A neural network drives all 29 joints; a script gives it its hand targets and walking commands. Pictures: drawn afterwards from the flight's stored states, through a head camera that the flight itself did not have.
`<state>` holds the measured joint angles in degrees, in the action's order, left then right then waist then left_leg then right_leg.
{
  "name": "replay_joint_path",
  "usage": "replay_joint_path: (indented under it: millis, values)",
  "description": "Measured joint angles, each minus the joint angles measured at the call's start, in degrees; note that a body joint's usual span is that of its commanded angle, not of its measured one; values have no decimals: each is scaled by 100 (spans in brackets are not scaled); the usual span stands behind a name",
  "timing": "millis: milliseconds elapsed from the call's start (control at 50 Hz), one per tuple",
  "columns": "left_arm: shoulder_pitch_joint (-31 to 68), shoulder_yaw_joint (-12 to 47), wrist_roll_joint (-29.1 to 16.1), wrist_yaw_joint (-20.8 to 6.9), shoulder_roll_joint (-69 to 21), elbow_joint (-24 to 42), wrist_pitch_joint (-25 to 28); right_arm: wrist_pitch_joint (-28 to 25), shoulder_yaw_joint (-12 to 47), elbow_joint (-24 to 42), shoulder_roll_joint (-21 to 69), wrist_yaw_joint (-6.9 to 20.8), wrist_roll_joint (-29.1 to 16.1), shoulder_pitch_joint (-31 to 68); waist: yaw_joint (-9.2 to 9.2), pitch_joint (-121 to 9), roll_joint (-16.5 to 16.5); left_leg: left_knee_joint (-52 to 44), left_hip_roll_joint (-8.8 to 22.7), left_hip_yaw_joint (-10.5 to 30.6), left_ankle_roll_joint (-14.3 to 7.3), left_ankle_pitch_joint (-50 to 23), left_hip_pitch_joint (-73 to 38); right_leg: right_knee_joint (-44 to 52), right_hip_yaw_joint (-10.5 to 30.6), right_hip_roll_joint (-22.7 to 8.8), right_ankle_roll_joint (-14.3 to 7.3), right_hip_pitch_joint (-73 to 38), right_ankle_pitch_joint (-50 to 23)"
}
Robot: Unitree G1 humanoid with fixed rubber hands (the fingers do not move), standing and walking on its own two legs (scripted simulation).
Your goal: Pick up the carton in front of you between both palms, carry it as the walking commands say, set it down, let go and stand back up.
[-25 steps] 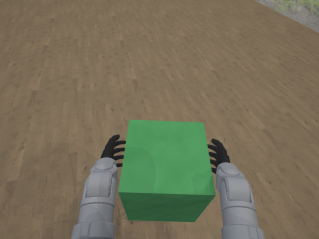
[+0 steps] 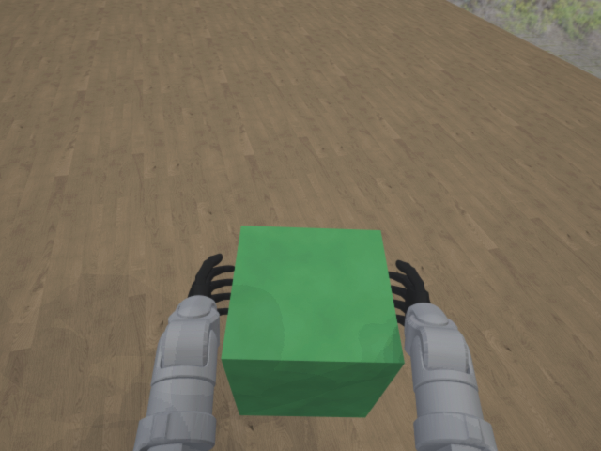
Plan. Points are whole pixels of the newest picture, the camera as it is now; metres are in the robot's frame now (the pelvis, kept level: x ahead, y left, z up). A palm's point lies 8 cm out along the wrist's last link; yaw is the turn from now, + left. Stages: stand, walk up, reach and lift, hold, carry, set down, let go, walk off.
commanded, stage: set down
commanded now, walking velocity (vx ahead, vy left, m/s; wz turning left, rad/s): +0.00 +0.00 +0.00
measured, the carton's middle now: (306, 327) +0.31 +0.00 -0.04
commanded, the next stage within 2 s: none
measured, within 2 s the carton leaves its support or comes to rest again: neither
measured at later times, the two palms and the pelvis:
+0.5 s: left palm (203, 334) +0.32 +0.17 -0.11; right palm (373, 322) +0.35 -0.13 -0.09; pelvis -0.02 -0.03 -0.04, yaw +2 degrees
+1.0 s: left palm (206, 349) +0.36 +0.19 -0.25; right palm (346, 334) +0.41 -0.11 -0.25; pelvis -0.05 -0.03 -0.17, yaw -1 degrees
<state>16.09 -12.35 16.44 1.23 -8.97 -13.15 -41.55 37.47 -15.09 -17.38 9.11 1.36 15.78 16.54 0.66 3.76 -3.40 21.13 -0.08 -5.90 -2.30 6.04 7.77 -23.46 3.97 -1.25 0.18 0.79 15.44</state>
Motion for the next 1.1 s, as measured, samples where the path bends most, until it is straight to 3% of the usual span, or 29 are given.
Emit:
replay_joint_path:
  millis: [160,260,360,460,600,720,940,1100]
  values:
    - [573,-674,269,-132,-172,-616,274,-273,-620,-600,167,117,380,547,73,61,-17,223,3,-15,-4,107,166,-302,42,14,-49,207,154]
    - [1191,-1357,633,-347,-213,-1197,743,-734,-1277,-1127,352,153,827,1149,166,237,-60,658,27,28,14,244,671,-823,32,50,-18,736,346]
    - [1552,-1613,834,-471,-120,-1528,1419,-1379,-1561,-1470,377,126,1062,1586,252,404,-87,1177,85,149,63,318,1672,-1389,-69,116,38,1713,482]
    - [1644,-1510,642,-439,74,-1605,2291,-2196,-1323,-1595,293,-99,764,1746,275,505,-52,1778,179,324,125,349,3101,-2003,-227,226,14,3094,574]
    - [1808,-1158,-59,-296,435,-1598,3070,-2971,-635,-1539,27,-560,-213,1811,364,150,-106,2861,285,538,280,542,5345,-3160,-324,378,-54,5343,833]
    - [2087,-1171,-348,-279,573,-1531,3070,-2946,-442,-1467,-96,-727,-649,2116,369,-478,-83,3794,286,715,352,798,6763,-4106,-321,480,-54,6761,1101]
    - [2956,-1739,50,-376,560,-1833,2499,-2383,-984,-1872,-184,-595,-289,3050,454,-1066,-210,5011,301,734,329,1109,8389,-5371,-326,527,-40,8368,1480]
    - [3359,-1740,-49,-218,665,-1793,2380,-2338,-926,-2164,-456,-574,-320,3672,482,-1181,-230,5851,283,776,311,1250,9590,-6219,-360,538,5,9517,1684]
